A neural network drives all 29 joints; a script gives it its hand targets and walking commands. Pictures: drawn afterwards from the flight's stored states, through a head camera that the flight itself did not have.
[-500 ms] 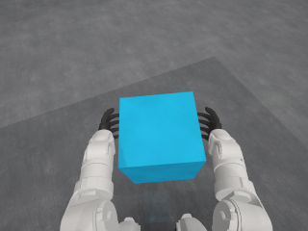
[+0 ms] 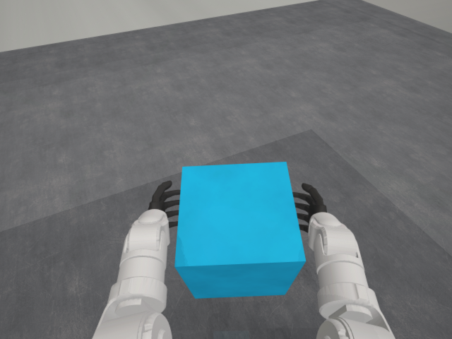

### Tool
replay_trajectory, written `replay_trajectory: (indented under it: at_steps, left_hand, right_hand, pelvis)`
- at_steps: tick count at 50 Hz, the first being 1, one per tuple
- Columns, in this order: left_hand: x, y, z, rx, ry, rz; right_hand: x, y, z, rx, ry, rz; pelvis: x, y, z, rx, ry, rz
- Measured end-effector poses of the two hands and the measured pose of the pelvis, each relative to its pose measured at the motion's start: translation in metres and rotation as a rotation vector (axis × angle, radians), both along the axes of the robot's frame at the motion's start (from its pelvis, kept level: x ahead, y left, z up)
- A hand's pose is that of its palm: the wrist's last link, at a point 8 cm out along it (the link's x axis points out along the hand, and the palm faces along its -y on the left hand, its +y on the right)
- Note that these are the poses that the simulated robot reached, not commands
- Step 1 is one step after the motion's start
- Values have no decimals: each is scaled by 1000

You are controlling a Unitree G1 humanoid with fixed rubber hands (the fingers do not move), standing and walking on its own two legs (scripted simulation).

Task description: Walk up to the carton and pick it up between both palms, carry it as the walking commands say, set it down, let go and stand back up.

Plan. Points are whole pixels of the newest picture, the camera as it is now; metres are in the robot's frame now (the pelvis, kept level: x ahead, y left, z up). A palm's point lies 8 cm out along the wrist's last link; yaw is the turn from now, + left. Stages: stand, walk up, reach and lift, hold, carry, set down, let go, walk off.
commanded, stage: reach and lift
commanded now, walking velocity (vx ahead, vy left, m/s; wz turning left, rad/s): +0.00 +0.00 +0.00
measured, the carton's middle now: (237, 235) +0.35 -0.01 -0.06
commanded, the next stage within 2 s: hold in 1.38 s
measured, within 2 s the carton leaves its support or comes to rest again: neither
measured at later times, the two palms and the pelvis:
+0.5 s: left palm (151, 216) +0.31 +0.15 +0.07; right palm (324, 214) +0.31 -0.16 +0.08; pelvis +0.00 +0.00 +0.01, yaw +0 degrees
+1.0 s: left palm (149, 214) +0.32 +0.15 +0.07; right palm (320, 216) +0.31 -0.15 +0.07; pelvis +0.01 +0.00 +0.01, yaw +0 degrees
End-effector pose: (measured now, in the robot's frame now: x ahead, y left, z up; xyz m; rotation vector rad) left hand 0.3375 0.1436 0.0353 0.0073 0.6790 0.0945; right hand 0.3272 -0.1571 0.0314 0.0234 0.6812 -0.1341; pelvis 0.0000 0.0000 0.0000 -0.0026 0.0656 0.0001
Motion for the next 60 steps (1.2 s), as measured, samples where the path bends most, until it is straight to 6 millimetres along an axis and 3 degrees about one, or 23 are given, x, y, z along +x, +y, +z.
replay_trajectory:
  at_steps: [19,40,60]
  left_hand:
    - [-19,3,40,19,-32,3]
    - [-15,2,44,20,-20,-3]
    - [-25,5,39,24,-11,0]
  right_hand:
    - [-15,4,43,-15,-38,17]
    - [-8,4,48,-31,-29,-7]
    - [-21,6,41,-39,-7,17]
  pelvis:
    - [0,1,10,-1,-124,1]
    - [4,3,11,-3,-141,1]
    - [5,4,12,-5,-154,1]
